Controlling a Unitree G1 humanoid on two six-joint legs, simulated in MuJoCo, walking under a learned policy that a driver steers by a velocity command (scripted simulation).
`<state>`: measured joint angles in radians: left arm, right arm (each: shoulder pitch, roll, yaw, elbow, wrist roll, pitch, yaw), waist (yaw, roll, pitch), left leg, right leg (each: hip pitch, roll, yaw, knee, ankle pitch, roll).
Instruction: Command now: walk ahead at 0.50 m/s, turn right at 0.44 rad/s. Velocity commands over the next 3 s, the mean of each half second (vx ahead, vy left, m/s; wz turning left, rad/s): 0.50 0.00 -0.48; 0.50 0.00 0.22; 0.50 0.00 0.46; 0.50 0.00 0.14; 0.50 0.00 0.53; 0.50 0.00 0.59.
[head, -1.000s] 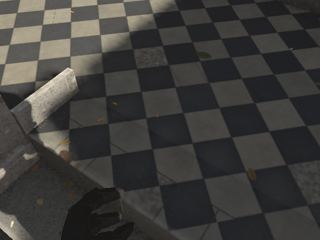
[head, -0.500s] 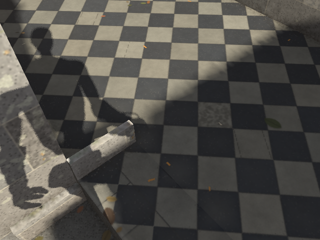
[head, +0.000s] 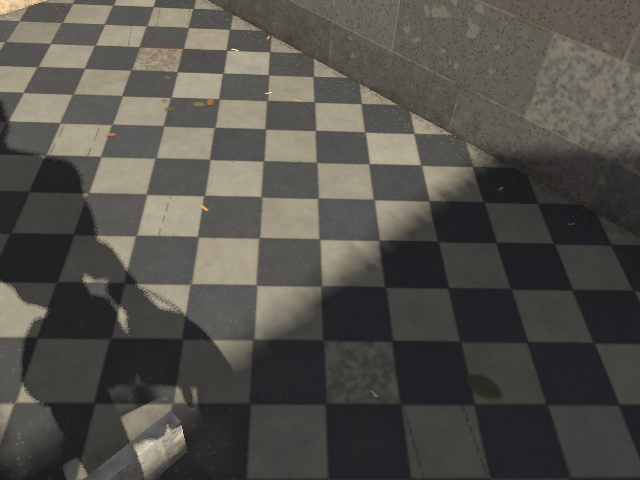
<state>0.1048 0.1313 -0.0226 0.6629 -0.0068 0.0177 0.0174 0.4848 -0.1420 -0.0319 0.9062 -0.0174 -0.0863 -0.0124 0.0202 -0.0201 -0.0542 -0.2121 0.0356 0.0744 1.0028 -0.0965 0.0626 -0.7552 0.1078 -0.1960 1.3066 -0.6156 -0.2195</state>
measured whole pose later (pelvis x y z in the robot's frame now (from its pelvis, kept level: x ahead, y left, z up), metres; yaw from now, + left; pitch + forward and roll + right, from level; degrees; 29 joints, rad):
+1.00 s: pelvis +0.59 -0.11 +0.13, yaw -6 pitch +2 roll +0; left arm 0.24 0.21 0.04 0.68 0.03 -0.09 0.01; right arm 0.37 -0.27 -0.08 0.77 -0.03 -0.02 0.02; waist -0.03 0.03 -0.01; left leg -0.47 0.00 -0.01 1.14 -0.38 0.05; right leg -0.31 -0.02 -0.08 0.50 -0.22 -0.03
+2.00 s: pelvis +1.13 -0.04 +0.13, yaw +14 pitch +0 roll +0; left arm 0.19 0.23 0.04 0.78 0.03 -0.08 0.01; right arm 0.35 -0.27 -0.03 0.89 -0.01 -0.05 0.01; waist -0.02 0.03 0.03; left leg -0.33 -0.02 -0.02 1.10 -0.35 0.11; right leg -0.30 0.00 -0.12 0.46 -0.17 -0.05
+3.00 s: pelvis +1.63 +0.28 +0.11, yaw +49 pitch +1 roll +0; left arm 0.04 0.29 0.02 0.73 0.04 -0.06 0.03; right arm 0.46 -0.31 -0.07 0.91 0.00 -0.07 0.00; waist -0.10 0.01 0.05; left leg -0.09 -0.18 -0.21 0.86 -0.49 0.12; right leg -0.46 0.01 0.00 0.58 -0.13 -0.02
